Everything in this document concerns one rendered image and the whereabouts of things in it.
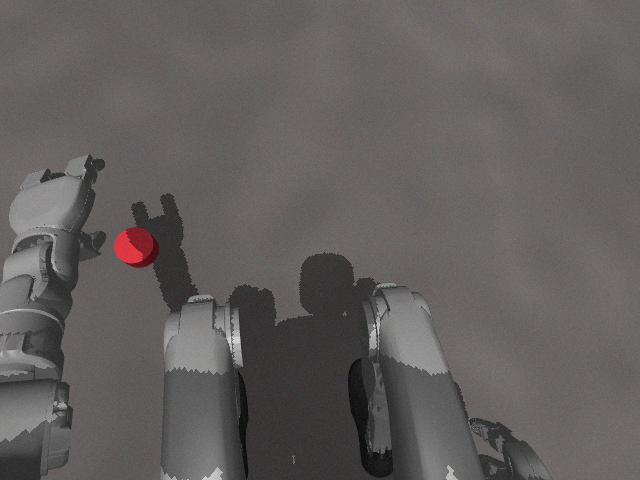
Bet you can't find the left robot arm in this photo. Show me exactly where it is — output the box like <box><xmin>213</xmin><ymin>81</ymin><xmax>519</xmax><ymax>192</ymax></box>
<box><xmin>0</xmin><ymin>228</ymin><xmax>80</xmax><ymax>480</ymax></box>

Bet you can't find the tin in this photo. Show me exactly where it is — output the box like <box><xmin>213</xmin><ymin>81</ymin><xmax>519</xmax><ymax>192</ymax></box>
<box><xmin>114</xmin><ymin>227</ymin><xmax>159</xmax><ymax>268</ymax></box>

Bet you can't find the left robot hand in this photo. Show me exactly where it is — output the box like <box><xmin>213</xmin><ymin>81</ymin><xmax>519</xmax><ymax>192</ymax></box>
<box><xmin>9</xmin><ymin>154</ymin><xmax>106</xmax><ymax>262</ymax></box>

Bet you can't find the right robot hand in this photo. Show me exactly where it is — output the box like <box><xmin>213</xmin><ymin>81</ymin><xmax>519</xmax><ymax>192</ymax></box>
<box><xmin>469</xmin><ymin>418</ymin><xmax>553</xmax><ymax>480</ymax></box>

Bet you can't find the right robot foot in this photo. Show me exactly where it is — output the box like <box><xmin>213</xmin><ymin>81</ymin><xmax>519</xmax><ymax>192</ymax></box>
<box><xmin>348</xmin><ymin>358</ymin><xmax>393</xmax><ymax>478</ymax></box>

